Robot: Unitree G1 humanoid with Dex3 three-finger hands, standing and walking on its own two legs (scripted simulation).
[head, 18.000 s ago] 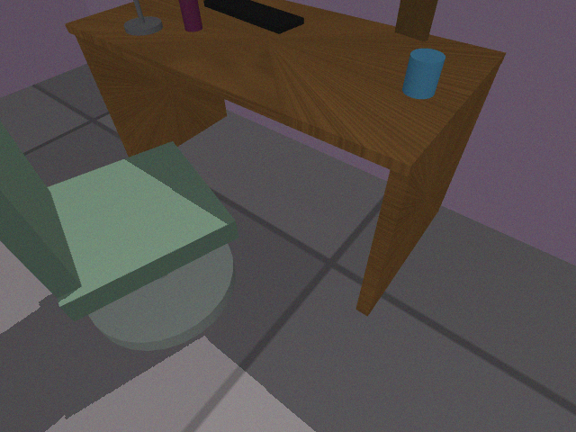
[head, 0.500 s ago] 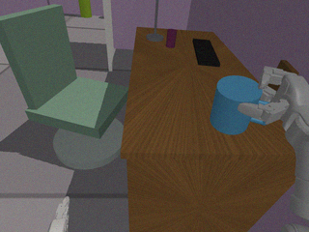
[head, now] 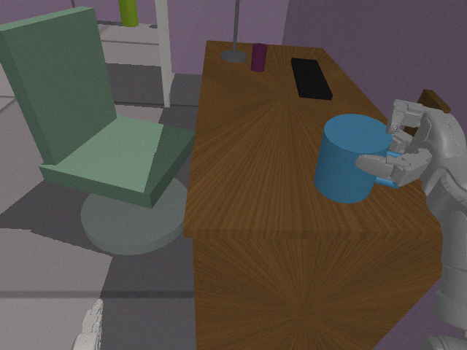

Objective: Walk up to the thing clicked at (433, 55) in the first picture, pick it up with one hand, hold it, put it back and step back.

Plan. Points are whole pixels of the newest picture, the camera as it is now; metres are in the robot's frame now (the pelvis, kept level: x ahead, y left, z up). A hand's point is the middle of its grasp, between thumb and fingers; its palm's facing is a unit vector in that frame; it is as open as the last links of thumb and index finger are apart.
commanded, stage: hold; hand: right
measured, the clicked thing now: (360, 162) +0.34 -0.15 +0.23
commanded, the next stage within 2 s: crouch in 1.10 s
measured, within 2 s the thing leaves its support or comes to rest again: neither
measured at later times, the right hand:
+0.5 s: hand (385, 140) +0.33 -0.17 +0.27, palm faces +0.09 +0.99 -0.04, open 7.9 cm
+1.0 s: hand (383, 139) +0.33 -0.17 +0.27, palm faces +0.10 +0.99 -0.04, open 7.8 cm
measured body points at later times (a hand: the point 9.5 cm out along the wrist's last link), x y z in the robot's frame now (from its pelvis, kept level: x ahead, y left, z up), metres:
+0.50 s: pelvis +0.00 +0.00 +0.00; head -0.05 +0.04 +0.45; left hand +0.17 +0.26 -0.07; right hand +0.32 -0.22 +0.28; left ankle +0.02 +0.14 -0.73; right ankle +0.02 -0.14 -0.73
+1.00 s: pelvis -0.01 +0.00 +0.00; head -0.06 +0.04 +0.44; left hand +0.17 +0.26 -0.07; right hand +0.32 -0.22 +0.28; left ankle +0.02 +0.14 -0.73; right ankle +0.02 -0.14 -0.73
